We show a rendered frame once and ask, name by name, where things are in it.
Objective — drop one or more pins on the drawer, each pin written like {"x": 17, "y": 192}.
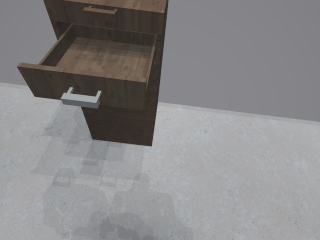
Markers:
{"x": 117, "y": 62}

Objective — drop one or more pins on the cabinet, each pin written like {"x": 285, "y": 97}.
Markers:
{"x": 110, "y": 123}

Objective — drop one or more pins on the handle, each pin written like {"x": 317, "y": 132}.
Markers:
{"x": 81, "y": 100}
{"x": 99, "y": 14}

